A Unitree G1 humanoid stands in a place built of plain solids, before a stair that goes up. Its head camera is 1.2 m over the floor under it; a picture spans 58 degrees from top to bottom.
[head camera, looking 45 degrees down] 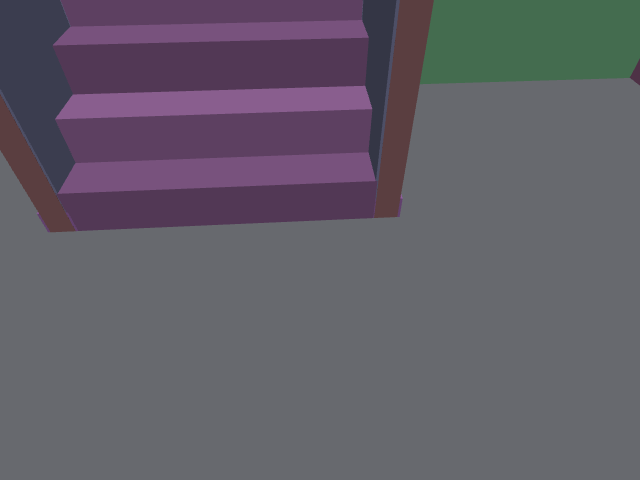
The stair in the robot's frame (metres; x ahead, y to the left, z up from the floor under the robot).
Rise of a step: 0.19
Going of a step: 0.20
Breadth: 1.20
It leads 4 degrees to the left of straight ahead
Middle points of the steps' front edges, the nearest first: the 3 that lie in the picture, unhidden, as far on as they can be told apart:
1.29 0.38 0.19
1.49 0.39 0.38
1.68 0.40 0.58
